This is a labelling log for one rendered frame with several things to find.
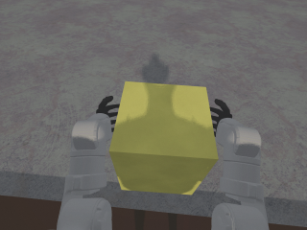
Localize left robot hand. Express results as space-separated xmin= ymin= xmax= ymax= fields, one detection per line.
xmin=96 ymin=96 xmax=120 ymax=132

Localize carton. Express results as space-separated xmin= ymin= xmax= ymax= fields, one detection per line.
xmin=109 ymin=81 xmax=219 ymax=196

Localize right robot hand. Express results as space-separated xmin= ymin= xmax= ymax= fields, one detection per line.
xmin=209 ymin=99 xmax=232 ymax=137

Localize robot right upper arm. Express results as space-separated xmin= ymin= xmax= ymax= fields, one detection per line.
xmin=211 ymin=202 xmax=269 ymax=230

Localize right robot forearm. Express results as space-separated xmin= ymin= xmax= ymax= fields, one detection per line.
xmin=216 ymin=118 xmax=270 ymax=230

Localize robot left upper arm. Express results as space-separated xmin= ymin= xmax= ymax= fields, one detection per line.
xmin=51 ymin=197 xmax=112 ymax=230

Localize left robot forearm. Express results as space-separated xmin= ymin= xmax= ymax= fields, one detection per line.
xmin=57 ymin=113 xmax=112 ymax=230

